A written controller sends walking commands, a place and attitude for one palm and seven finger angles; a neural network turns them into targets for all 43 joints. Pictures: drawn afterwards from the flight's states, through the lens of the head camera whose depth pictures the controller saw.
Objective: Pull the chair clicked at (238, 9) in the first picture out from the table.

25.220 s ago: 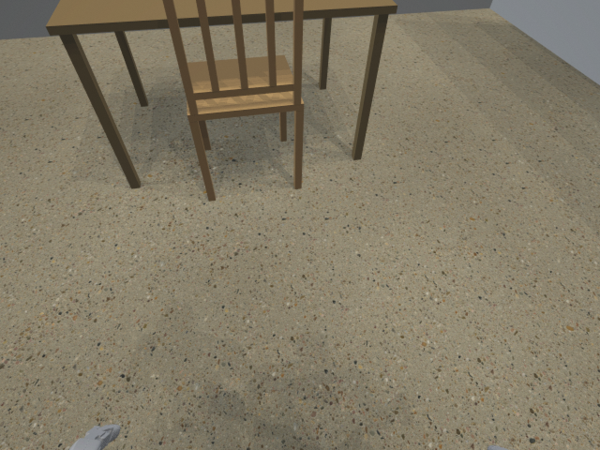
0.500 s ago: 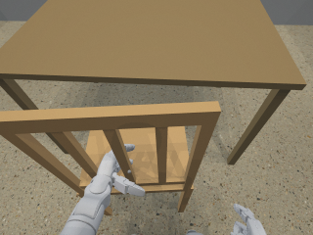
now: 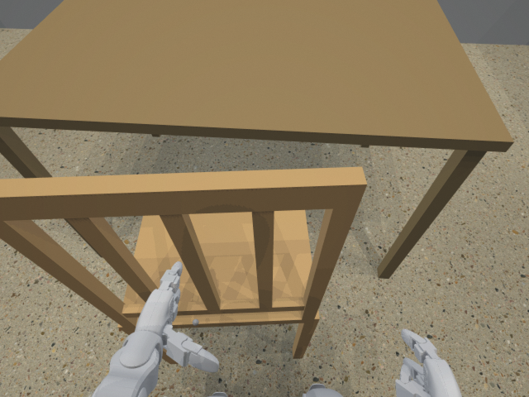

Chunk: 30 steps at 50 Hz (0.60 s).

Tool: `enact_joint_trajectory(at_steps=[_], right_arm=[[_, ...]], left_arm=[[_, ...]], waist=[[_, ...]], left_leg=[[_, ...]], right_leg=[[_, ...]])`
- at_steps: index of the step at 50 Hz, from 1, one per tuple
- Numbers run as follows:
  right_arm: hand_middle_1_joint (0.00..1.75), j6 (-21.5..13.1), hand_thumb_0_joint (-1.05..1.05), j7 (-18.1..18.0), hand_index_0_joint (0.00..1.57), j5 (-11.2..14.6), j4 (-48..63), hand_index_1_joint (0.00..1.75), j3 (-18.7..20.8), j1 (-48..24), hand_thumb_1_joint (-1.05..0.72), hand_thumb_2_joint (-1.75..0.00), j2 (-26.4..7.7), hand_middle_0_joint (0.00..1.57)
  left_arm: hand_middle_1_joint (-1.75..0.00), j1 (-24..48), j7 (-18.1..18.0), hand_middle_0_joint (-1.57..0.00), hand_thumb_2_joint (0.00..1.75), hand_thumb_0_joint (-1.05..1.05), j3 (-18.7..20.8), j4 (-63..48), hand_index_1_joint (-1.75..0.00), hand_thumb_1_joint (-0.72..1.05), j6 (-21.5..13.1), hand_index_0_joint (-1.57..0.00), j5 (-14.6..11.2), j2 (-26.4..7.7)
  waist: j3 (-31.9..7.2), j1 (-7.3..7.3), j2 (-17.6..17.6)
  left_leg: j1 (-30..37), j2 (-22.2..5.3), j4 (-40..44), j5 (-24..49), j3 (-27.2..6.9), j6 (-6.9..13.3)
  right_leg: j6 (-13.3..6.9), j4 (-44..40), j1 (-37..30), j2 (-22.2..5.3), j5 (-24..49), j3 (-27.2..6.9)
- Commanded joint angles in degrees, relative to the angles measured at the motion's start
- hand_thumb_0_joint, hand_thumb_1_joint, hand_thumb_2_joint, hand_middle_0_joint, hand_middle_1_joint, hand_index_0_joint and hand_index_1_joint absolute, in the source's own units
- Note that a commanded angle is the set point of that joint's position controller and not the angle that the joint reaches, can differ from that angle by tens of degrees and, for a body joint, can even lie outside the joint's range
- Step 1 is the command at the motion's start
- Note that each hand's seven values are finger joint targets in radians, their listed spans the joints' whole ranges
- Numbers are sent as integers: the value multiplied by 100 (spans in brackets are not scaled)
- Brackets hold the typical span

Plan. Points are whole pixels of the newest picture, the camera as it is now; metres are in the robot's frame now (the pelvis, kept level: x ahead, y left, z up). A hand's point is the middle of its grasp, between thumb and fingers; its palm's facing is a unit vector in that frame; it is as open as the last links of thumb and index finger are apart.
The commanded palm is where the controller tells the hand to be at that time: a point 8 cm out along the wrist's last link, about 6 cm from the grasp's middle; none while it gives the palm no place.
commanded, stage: draw the fingers out of the gap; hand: left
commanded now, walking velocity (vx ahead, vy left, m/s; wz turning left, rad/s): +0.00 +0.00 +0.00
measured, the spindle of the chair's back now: (198, 269) +0.31 +0.11 +0.00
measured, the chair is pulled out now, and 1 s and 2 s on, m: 0.18 0.18 0.18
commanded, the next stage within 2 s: draw the hand back to the body in 0.56 s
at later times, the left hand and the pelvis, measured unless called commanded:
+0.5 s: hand (182, 376) +0.17 +0.12 -0.05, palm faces -0.13 -0.99 -0.11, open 17.5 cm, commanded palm +0.16 +0.17 -0.03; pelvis -0.01 +0.01 -0.02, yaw +1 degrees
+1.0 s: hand (140, 375) +0.16 +0.15 +0.05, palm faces -0.08 -1.00 -0.04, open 17.5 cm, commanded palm +0.12 +0.22 +0.04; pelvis -0.02 +0.02 -0.04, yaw +1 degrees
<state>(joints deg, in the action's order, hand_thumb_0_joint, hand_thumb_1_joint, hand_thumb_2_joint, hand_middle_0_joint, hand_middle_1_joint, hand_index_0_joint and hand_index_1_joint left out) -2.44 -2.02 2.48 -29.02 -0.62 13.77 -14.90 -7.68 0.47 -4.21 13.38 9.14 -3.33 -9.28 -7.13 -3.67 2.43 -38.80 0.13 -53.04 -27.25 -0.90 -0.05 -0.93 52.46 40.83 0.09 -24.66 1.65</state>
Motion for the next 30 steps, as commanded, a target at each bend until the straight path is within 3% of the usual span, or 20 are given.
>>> enact_joint_trajectory(at_steps=[1, 3, 6, 8, 11, 14, 15, 20, 22, 27, 28, 29, 30], right_arm=[[30, -392, 0, -86, 20, -12, 925, 30, 210, -266, -90, -90, -627, 20], [30, -447, 0, -103, 20, -7, 936, 30, 202, -250, -90, -90, -643, 20], [30, -533, 0, -138, 20, -10, 997, 30, 199, -241, -90, -90, -667, 20], [30, -589, 0, -169, 20, -13, 1035, 30, 184, -255, -90, -90, -675, 20], [30, -669, 0, -200, 20, -20, 1078, 30, 163, -256, -90, -90, -667, 20], [30, -679, 0, -221, 20, -29, 1135, 30, 166, -283, -90, -90, -663, 20], [30, -685, 0, -213, 20, -27, 1191, 30, 152, -271, -90, -90, -636, 20], [30, -634, 0, -205, 20, -22, 1343, 30, 129, -335, -90, -90, -604, 20], [30, -625, 0, -219, 20, -21, 1405, 30, 127, -345, -90, -90, -599, 20], [30, -687, 0, -243, 20, -12, 1511, 30, 152, -322, -90, -90, -543, 20], [30, -690, 0, -246, 20, -11, 1501, 30, 164, -307, -90, -90, -528, 20], [30, -696, 0, -250, 20, -15, 1511, 30, 179, -338, -90, -90, -530, 20], [30, -696, 0, -249, 20, -14, 1515, 30, 178, -306, -90, -90, -514, 20]], left_arm=[[0, 90, -41, 0, 20, 0, 116, -1627, 0, -55, -421, 0, -35, -477], [0, 33, 0, 0, 20, 0, 22, -1819, 0, -55, -404, 0, -15, -480], [0, -496, 62, 0, 20, 0, -28, -2016, 0, -55, -324, 0, -16, -499], [0, -405, 94, 0, 20, 0, -162, -2268, 0, -55, -303, 0, 0, -475], [0, -616, 77, 0, 20, 0, -143, -2562, 0, -55, -292, 0, 24, -551], [0, -948, 5, 0, 20, 0, 5, -2574, 0, -55, -217, 0, 69, -683], [0, -1093, 4, 0, 20, 0, -113, -2726, 0, -55, -205, 0, 90, -569], [0, -1581, -8, 0, 20, 0, -250, -2845, 0, -55, -12, 0, 147, -475], [0, -1727, 2, 0, 20, 0, -250, -2929, 0, -55, 45, 0, 132, -468], [0, -2332, -30, 0, 20, 0, -313, -3508, 0, -55, 3, 0, 141, -459], [0, -2504, -37, 0, 20, 0, -303, -3504, 0, -55, 5, 0, 132, -445], [0, -2640, -50, 0, 20, 0, -227, -3579, 0, -55, -2, 0, 158, -527], [0, -2729, -46, 0, 20, 0, -302, -3624, 0, -55, -20, 0, 158, -469]], waist=[[-1335, -17, -501], [-1283, -63, -279], [-1284, -51, -352], [-1287, -109, -319], [-1279, -68, -129], [-1174, -14, -289], [-1218, 2, -166], [-1006, 12, -189], [-950, 28, -348], [-1161, 84, -123], [-1136, 80, -283], [-1180, 131, -169], [-1132, 83, -269]], left_leg=[[440, 24, 429, 1718, 75, 207], [470, 32, 389, 1658, 48, 200], [427, 31, 325, 1639, -6, 201], [431, 45, 291, 1540, -47, 211], [444, 61, 253, 1503, -79, 206], [281, 62, 214, 1402, -99, 199], [324, 69, 223, 1432, -90, 194], [122, 70, 213, 1150, -114, 189], [23, 76, 206, 1017, -127, 192], [125, 84, 122, 1247, -122, 182], [87, 80, 103, 1280, -129, 183], [36, 89, 86, 1350, -127, 173], [20, 84, 66, 1326, -128, 177]], right_leg=[[72, -682, -1042, -67, 1740, 18], [65, -655, -911, -71, 1625, 44], [59, -603, -834, -67, 1535, 100], [66, -582, -746, -70, 1409, 122], [44, -526, -657, -70, 1272, 156], [38, -485, -593, -51, 1121, 163], [37, -449, -581, -58, 1129, 185], [36, -432, -422, -41, 777, 208], [41, -434, -405, -30, 637, 229], [15, -311, -413, -26, 821, 253], [18, -306, -419, -13, 870, 257], [-5, -265, -444, -14, 898, 249], [11, -252, -403, -11, 899, 266]])
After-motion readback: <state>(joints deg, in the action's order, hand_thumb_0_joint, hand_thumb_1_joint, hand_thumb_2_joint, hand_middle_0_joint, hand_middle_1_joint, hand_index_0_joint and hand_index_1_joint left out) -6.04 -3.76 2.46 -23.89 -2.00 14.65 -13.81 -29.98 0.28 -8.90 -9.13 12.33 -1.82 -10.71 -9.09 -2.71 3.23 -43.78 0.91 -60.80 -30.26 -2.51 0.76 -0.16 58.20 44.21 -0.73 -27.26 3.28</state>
